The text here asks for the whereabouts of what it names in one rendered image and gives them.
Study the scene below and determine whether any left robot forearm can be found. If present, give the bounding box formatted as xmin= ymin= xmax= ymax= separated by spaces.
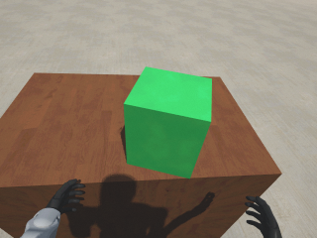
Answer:
xmin=20 ymin=207 xmax=60 ymax=238

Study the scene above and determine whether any pedestal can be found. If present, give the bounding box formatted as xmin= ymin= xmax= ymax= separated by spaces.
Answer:
xmin=0 ymin=72 xmax=282 ymax=238

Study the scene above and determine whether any right robot hand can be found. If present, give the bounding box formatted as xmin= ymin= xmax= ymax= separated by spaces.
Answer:
xmin=245 ymin=195 xmax=282 ymax=238

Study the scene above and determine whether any left robot hand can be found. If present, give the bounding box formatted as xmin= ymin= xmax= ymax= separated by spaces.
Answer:
xmin=46 ymin=178 xmax=84 ymax=215

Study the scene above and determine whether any carton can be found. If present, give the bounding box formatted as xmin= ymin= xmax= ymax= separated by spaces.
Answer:
xmin=124 ymin=66 xmax=212 ymax=179

